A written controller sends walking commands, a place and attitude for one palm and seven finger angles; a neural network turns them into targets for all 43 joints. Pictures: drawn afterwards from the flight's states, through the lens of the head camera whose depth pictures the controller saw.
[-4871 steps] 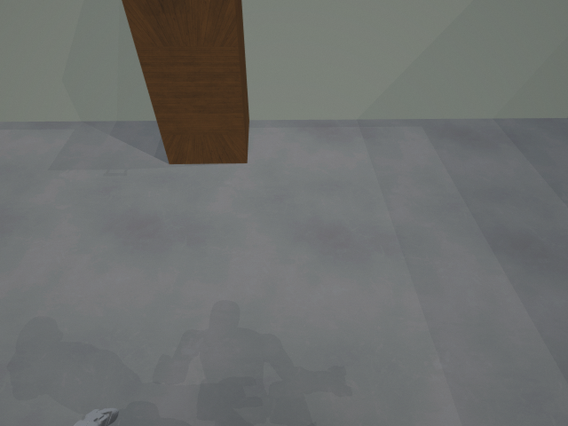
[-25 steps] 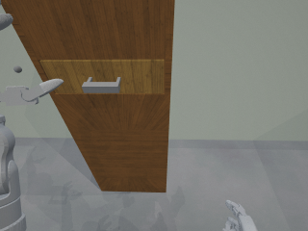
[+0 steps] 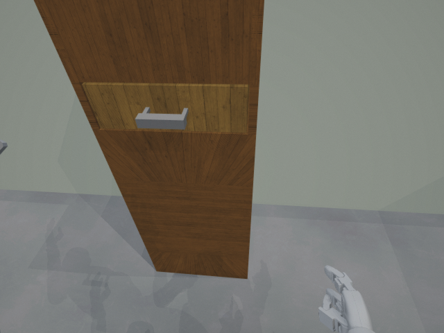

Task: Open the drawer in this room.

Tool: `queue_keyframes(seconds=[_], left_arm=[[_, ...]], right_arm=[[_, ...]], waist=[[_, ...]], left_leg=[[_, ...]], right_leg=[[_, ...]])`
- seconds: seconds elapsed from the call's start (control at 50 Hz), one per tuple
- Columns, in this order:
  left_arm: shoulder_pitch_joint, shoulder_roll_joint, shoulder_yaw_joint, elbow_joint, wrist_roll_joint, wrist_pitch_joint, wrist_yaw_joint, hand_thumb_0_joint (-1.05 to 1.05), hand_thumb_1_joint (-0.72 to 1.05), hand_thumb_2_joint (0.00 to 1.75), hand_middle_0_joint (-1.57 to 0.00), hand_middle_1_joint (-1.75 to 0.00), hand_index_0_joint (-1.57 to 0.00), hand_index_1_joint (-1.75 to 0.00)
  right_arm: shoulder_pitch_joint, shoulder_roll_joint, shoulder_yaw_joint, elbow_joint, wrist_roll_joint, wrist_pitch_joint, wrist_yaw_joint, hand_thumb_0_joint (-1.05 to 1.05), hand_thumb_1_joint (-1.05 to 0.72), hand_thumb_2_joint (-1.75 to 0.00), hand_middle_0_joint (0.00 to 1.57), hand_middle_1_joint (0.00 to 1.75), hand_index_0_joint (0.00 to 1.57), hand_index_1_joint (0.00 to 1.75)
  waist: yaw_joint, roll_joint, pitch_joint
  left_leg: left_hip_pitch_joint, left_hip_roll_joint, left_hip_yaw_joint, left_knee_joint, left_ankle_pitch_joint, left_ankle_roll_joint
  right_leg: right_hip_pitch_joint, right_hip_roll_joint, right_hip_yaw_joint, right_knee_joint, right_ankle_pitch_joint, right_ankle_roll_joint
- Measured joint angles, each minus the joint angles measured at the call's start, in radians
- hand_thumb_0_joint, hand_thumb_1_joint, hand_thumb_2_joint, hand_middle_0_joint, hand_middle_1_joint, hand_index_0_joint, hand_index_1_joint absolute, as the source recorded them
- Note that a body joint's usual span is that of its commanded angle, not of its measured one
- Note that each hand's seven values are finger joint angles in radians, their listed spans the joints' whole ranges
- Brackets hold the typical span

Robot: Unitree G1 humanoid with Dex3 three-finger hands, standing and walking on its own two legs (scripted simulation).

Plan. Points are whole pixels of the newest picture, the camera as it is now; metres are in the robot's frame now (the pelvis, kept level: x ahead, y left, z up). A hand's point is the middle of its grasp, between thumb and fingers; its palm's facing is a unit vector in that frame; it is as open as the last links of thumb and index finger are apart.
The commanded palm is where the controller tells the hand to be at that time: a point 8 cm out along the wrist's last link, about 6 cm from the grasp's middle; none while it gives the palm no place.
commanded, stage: draw the hand back to the body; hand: left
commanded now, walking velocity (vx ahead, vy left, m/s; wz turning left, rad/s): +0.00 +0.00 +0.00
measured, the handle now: (163, 116) +0.53 +0.22 +0.14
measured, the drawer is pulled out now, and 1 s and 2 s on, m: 0.00 0.00 0.00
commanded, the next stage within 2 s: step back with the hand held close in 0.08 s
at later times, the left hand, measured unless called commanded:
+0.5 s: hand (8, 153) +0.19 +0.25 +0.30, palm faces +0.55 -0.74 -0.39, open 7.4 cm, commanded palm +0.12 +0.31 +0.33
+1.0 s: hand out of the picture +0.09 +0.24 +0.31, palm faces +0.59 -0.73 -0.35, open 7.4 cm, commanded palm +0.01 +0.31 +0.33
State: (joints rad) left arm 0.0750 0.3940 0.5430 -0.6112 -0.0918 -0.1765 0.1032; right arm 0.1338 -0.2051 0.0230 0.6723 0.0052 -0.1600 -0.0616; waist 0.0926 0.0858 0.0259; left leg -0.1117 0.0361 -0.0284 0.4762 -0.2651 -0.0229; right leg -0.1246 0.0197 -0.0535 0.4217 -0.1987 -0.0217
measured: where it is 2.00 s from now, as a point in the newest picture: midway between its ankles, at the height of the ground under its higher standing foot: outside the picture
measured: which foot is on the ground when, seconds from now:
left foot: down 0.00-1.00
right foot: down 0.00-0.96, up 0.98-1.00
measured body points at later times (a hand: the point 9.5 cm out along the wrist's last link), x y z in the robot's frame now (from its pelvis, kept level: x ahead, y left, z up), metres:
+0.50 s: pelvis -0.02 +0.03 -0.01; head +0.00 +0.04 +0.44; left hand +0.16 +0.29 +0.32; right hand +0.14 -0.22 -0.08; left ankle +0.00 +0.13 -0.74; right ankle +0.03 -0.11 -0.74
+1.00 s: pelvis -0.11 +0.03 -0.03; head -0.10 +0.03 +0.42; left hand +0.05 +0.28 +0.33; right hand +0.04 -0.22 -0.11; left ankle -0.02 +0.13 -0.74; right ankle +0.00 -0.10 -0.72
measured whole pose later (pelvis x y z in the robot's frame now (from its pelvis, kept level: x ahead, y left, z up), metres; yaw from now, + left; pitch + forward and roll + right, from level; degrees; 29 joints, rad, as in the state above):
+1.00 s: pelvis -0.11 +0.03 -0.03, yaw +0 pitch -1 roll -1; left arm 0.15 0.50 0.64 -0.78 -0.03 -0.22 0.13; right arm 0.23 -0.24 0.00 0.58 0.00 -0.07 -0.05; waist -0.04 0.02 0.03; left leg -0.47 0.04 0.04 0.70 -0.24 0.03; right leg -0.53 -0.02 -0.04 0.75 -0.33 0.00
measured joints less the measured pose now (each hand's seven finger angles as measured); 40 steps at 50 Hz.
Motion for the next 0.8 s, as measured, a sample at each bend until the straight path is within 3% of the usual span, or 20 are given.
queue_keyframes(seconds=[0.2, 0.3, 0.34, 0.42, 0.54, 0.68, 0.8], left_arm=[[0.079, -0.006, -0.027, -0.067, -0.002, 0.017, -0.009, 0.01, 0.87, 0.89, -0.21, -0.31, -0.21, -0.31], [0.084, 0.053, 0.025, -0.087, 0.038, -0.02, 0.014, 0.01, 0.88, 0.9, -0.21, -0.3, -0.21, -0.3], [0.067, 0.069, 0.033, -0.084, 0.046, -0.029, 0.021, 0.01, 0.88, 0.9, -0.21, -0.3, -0.21, -0.3], [0.099, 0.1, 0.07, -0.095, 0.043, -0.03, 0.027, 0.0, 0.88, 0.9, -0.21, -0.3, -0.21, -0.3], [0.181, 0.136, 0.114, -0.202, 0.048, -0.046, 0.025, 0.01, 0.88, 0.9, -0.21, -0.3, -0.21, -0.3], [0.093, 0.187, 0.16, -0.23, 0.06, -0.11, 0.029, 0.01, 0.88, 0.9, -0.21, -0.3, -0.22, -0.3], [-0.095, 0.155, 0.159, -0.048, 0.06, -0.094, 0.044, 0.0, 0.88, 0.9, -0.21, -0.3, -0.22, -0.3]], right_arm=[[0.023, 0.012, 0.011, 0.007, -0.01, -0.012, 0.01, 0.02, -0.9, -0.9, 0.2, 0.3, 0.21, 0.3], [0.048, -0.015, 0.008, -0.032, -0.002, 0.043, 0.013, 0.02, -0.9, -0.9, 0.2, 0.3, 0.21, 0.3], [0.048, -0.028, -0.004, -0.034, 0.008, 0.061, 0.014, 0.02, -0.9, -0.9, 0.2, 0.3, 0.21, 0.3], [0.055, -0.031, -0.019, -0.048, 0.018, 0.088, 0.015, 0.02, -0.9, -0.9, 0.2, 0.3, 0.21, 0.3], [0.079, -0.005, -0.029, -0.087, 0.006, 0.082, 0.028, 0.02, -0.91, -0.9, 0.2, 0.3, 0.2, 0.3], [0.097, 0.023, -0.015, -0.083, -0.005, 0.063, 0.029, 0.02, -0.9, -0.9, 0.2, 0.3, 0.21, 0.3], [0.092, 0.017, 0.001, -0.064, 0.0, 0.059, 0.031, 0.02, -0.9, -0.9, 0.2, 0.3, 0.21, 0.3]], waist=[[-0.015, -0.01, 0.001], [-0.06, -0.008, -0.034], [-0.073, -0.016, -0.027], [-0.096, -0.068, -0.008], [-0.122, -0.122, 0.0], [-0.107, -0.129, -0.017], [-0.096, -0.08, -0.03]], left_leg=[[0.013, -0.003, 0.021, -0.014, 0.005, 0.002], [-0.106, 0.007, -0.009, 0.078, -0.024, 0.026], [-0.138, 0.006, -0.01, 0.095, -0.028, 0.017], [-0.157, -0.022, 0.023, 0.073, -0.004, 0.028], [-0.209, -0.032, 0.05, 0.109, -0.004, 0.041], [-0.269, -0.028, 0.042, 0.179, -0.006, 0.037], [-0.323, -0.018, 0.025, 0.25, -0.021, 0.031]], right_leg=[[-0.004, -0.003, 0.021, 0.006, 0.001, 0.003], [-0.069, 0.007, -0.011, 0.005, 0.01, 0.007], [-0.098, 0.004, -0.013, 0.017, 0.012, 0.011], [-0.151, -0.025, 0.018, 0.05, 0.014, 0.031], [-0.22, -0.036, 0.043, 0.106, 0.012, 0.041], [-0.274, -0.033, 0.035, 0.17, 0.011, 0.035], [-0.314, -0.03, 0.012, 0.225, 0.012, 0.022]])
